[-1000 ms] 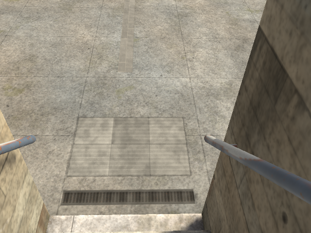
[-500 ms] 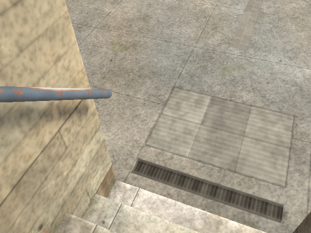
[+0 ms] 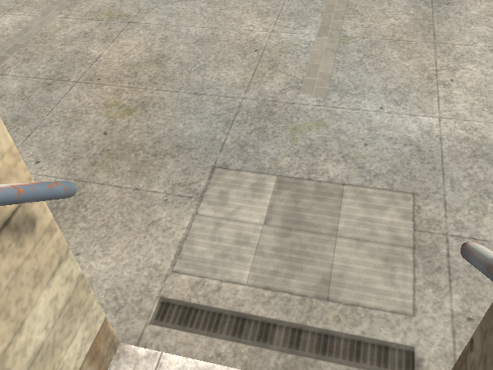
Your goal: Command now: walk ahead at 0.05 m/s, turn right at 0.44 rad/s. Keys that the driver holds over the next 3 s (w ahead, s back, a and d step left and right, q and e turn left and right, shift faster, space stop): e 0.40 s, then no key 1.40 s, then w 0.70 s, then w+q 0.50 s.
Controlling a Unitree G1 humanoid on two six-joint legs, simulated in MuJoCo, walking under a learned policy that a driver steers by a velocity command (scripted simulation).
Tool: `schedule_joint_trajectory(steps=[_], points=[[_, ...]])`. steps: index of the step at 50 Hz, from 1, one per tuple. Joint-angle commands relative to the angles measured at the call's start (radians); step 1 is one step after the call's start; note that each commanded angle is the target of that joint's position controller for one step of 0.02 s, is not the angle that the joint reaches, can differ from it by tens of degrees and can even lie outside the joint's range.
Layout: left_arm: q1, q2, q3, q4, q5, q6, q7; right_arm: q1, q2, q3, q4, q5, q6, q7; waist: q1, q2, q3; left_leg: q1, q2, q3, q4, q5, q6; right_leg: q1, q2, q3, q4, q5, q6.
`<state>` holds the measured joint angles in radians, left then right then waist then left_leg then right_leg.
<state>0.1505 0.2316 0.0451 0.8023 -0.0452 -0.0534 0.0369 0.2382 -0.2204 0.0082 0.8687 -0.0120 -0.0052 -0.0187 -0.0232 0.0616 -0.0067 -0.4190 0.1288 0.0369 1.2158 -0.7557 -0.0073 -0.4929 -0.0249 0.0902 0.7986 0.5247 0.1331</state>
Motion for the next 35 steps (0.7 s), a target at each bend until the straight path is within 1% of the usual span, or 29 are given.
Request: schedule_joint_trajectory(steps=[1,2,3,4,5,6,7,8,9,10,11,12,13,14,15,16,17,18,20,24,25,26,29,30,31,32,33,34,35], points=[[0.139,0.04,0.01,0.023,-0.031,-0.015,-0.031,0.074,-0.145,-0.066,-0.029,0.009,0.0,-0.008,0.021,-0.059,0.077,-0.005,0.037,-0.033,-0.139,0.231,0.143,0.124,-0.034,-0.057,-0.467,-0.068,-0.093],[0.171,0.04,0.01,0.018,-0.015,0.003,-0.031,0.05,-0.176,-0.075,-0.026,0.014,0.001,-0.01,0.034,0.032,0.033,-0.056,0.062,-0.091,-0.145,0.415,0.152,0.264,-0.045,-0.058,-0.36,-0.14,-0.116],[0.272,0.02,0.006,0.039,-0.018,0.023,-0.032,0.066,-0.184,-0.072,-0.046,0.01,0.013,-0.029,0.08,0.086,0.024,0.023,0.039,-0.09,-0.068,0.424,0.163,0.309,-0.108,-0.021,-0.583,-0.141,-0.144],[0.408,0.046,0.02,0.094,0.006,0.024,-0.036,0.056,-0.171,-0.072,-0.032,0.002,0.019,-0.043,0.147,0.036,-0.014,-0.034,0.016,-0.049,0.092,0.444,0.158,0.485,-0.083,-0.072,-0.569,-0.169,-0.144],[0.501,0.107,0.033,0.138,0.028,0.019,-0.039,0.079,-0.099,-0.064,-0.037,-0.009,0.027,-0.046,0.166,-0.121,-0.069,-0.138,-0.046,0.003,0.407,0.149,0.142,0.611,-0.094,-0.035,-0.466,-0.159,-0.14],[0.533,0.146,0.016,0.113,0.047,0.015,-0.043,0.011,-0.024,-0.056,-0.074,-0.015,0.045,-0.043,0.181,-0.266,0.006,-0.395,-0.148,0.025,0.765,-0.251,0.126,0.608,-0.172,0.121,-0.255,0.148,-0.138],[0.502,0.193,0.012,0.128,0.033,-0.001,-0.051,0.042,0.022,-0.045,-0.175,-0.029,0.054,-0.045,0.049,-0.457,0.053,-0.645,-0.182,0.06,0.942,-0.283,0.109,0.606,-0.16,0.166,-0.13,0.408,-0.107],[0.491,0.225,0.031,0.109,-0.002,-0.001,-0.04,0.043,0.024,-0.031,-0.209,-0.03,0.057,-0.044,0.051,-0.49,-0.031,-0.795,-0.193,0.026,1.02,-0.227,0.092,0.675,-0.224,0.367,-0.176,0.16,-0.2],[0.472,0.238,0.043,0.072,-0.035,-0.003,-0.033,-0.01,-0.047,-0.041,-0.205,-0.037,0.054,-0.037,0.082,-0.295,-0.127,-0.855,-0.165,-0.029,1.049,-0.119,0.073,0.74,-0.302,0.504,-0.221,-0.057,-0.249],[0.312,0.304,0.06,0.039,-0.027,-0.002,0.003,-0.105,0.015,-0.018,-0.251,-0.03,0.044,-0.04,0.108,-0.437,-0.162,-0.891,-0.144,-0.092,1.059,0.044,0.038,0.632,-0.381,0.693,-0.37,-0.564,-0.348],[0.215,0.19,-0.002,-0.001,0.008,0.023,0.033,-0.168,-0.015,-0.025,-0.246,-0.017,0.067,-0.043,0.067,-0.381,-0.067,-0.778,-0.123,-0.103,0.986,0.214,0.001,0.365,-0.284,0.553,-0.429,-0.801,-0.33],[0.157,0.142,-0.021,-0.028,0.036,0.034,0.052,-0.202,-0.026,-0.027,-0.249,-0.004,0.094,-0.043,0.065,-0.386,-0.028,-0.699,-0.157,-0.088,1.026,0.276,-0.028,0.2,-0.268,0.546,-0.464,-0.859,-0.346],[0.191,0.101,-0.047,-0.026,0.054,0.048,0.055,-0.227,-0.043,-0.035,-0.244,-0.009,0.113,-0.042,0.066,-0.3,0.017,-0.654,-0.166,-0.08,1.042,0.289,-0.055,0.107,-0.259,0.51,-0.493,-0.866,-0.32],[0.151,0.071,-0.059,-0.05,0.038,0.056,0.067,-0.255,-0.048,-0.019,-0.259,-0.023,0.113,-0.051,0.038,-0.205,0.068,-0.676,-0.153,-0.111,0.882,0.537,-0.097,0.05,-0.176,0.389,-0.379,-0.82,-0.312],[0.174,0.067,-0.066,-0.049,0.036,0.058,0.068,-0.264,-0.026,-0.012,-0.242,-0.026,0.121,-0.056,0.053,-0.222,0.058,-0.686,-0.183,-0.073,0.919,0.563,-0.118,0.043,-0.141,0.332,-0.326,-0.687,-0.29],[0.195,0.065,-0.069,-0.064,0.036,0.058,0.068,-0.259,-0.006,-0.005,-0.25,-0.025,0.118,-0.054,0.052,-0.218,0.049,-0.708,-0.178,-0.073,0.91,0.562,-0.121,0.055,-0.145,0.345,-0.278,-0.572,-0.315],[0.25,0.083,-0.052,-0.041,0.047,0.067,0.063,-0.277,0.019,-0.001,-0.234,-0.028,0.13,-0.067,0.072,-0.246,0.029,-0.754,-0.201,-0.036,0.99,0.49,-0.12,0.112,-0.134,0.365,-0.247,-0.42,-0.346],[0.298,0.097,-0.042,-0.045,0.058,0.071,0.061,-0.281,0.014,-0.001,-0.244,-0.025,0.125,-0.075,0.09,-0.235,0.001,-0.766,-0.212,-0.032,1.049,0.44,-0.121,0.144,-0.131,0.389,-0.251,-0.38,-0.363],[0.337,0.084,-0.039,-0.051,0.059,0.076,0.059,-0.34,0.023,0.004,-0.278,-0.028,0.112,-0.08,0.113,-0.218,-0.004,-0.805,-0.212,-0.042,1.042,0.393,-0.124,0.209,-0.121,0.429,-0.239,-0.358,-0.391],[0.343,0.088,-0.034,-0.086,0.064,0.086,0.066,-0.42,0.033,0.017,-0.317,-0.02,0.119,-0.073,0.15,-0.201,-0.052,-0.822,-0.197,-0.059,1.051,0.341,-0.128,0.323,-0.14,0.478,-0.246,-0.438,-0.451],[0.348,0.099,-0.027,-0.093,0.066,0.085,0.067,-0.435,0.026,0.017,-0.33,-0.021,0.121,-0.072,0.168,-0.208,-0.078,-0.791,-0.211,-0.064,1.092,0.306,-0.133,0.348,-0.139,0.499,-0.277,-0.452,-0.456],[0.333,0.129,-0.018,-0.088,0.067,0.083,0.075,-0.407,0.0,0.011,-0.341,-0.017,0.117,-0.063,0.151,-0.199,-0.097,-0.761,-0.2,-0.099,1.093,0.277,-0.123,0.359,-0.155,0.527,-0.301,-0.534,-0.454],[0.277,0.146,-0.014,-0.109,0.064,0.079,0.087,-0.448,-0.021,0.016,-0.378,-0.007,0.12,-0.054,0.162,-0.18,-0.084,-0.698,-0.169,-0.132,1.037,0.246,-0.111,0.364,-0.176,0.529,-0.327,-0.541,-0.473],[0.284,0.155,-0.009,-0.115,0.074,0.076,0.079,-0.471,-0.036,0.012,-0.395,-0.006,0.114,-0.046,0.177,-0.165,-0.072,-0.657,-0.164,-0.119,1.026,0.229,-0.105,0.344,-0.192,0.528,-0.364,-0.515,-0.477],[0.344,0.163,-0.01,-0.083,0.067,0.061,0.079,-0.498,-0.039,0.002,-0.395,0.002,0.118,-0.025,0.16,0.0,-0.058,-0.648,-0.139,-0.229,0.975,0.141,-0.073,0.341,-0.286,0.585,-0.382,-0.59,-0.461],[0.352,0.173,-0.005,-0.076,0.069,0.052,0.079,-0.451,-0.035,0.003,-0.373,0.001,0.124,-0.017,0.161,-0.007,-0.06,-0.614,-0.139,-0.222,0.956,0.138,-0.064,0.333,-0.282,0.564,-0.399,-0.657,-0.45],[0.332,0.181,-0.013,-0.094,0.069,0.062,0.061,-0.385,-0.022,0.004,-0.344,0.026,0.124,-0.001,0.136,-0.045,-0.062,-0.465,-0.161,-0.071,0.883,-0.013,-0.037,0.236,-0.245,0.445,-0.477,-0.597,-0.441],[0.323,0.256,0.026,-0.094,0.031,0.055,0.028,-0.29,0.031,0.025,-0.349,0.024,0.102,0.012,0.097,-0.24,-0.03,-0.265,-0.184,-0.032,0.904,-0.239,0.037,0.109,-0.222,0.437,-0.596,-0.534,-0.427],[0.268,0.263,0.042,-0.097,0.012,0.044,0.023,-0.25,-0.013,0.017,-0.354,0.01,0.092,0.018,0.056,-0.281,-0.027,-0.152,-0.16,-0.076,0.749,-0.281,0.086,0.089,-0.195,0.364,-0.603,-0.521,-0.366]])
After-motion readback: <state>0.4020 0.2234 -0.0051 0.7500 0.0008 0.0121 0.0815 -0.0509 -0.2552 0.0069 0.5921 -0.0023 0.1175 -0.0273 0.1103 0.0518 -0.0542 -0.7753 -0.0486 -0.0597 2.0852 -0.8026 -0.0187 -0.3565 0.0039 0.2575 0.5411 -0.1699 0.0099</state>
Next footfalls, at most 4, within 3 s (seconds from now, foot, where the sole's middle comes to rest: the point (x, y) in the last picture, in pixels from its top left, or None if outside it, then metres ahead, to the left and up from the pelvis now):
0.10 right None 0.14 -0.17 -0.89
0.74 left None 0.05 0.20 -0.68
1.20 right None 0.06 -0.08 -0.69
2.56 right None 0.21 -0.16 -0.89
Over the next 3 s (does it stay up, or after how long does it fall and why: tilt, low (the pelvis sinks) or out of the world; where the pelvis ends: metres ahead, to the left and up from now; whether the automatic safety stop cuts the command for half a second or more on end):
stays up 0.47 -0.04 -0.40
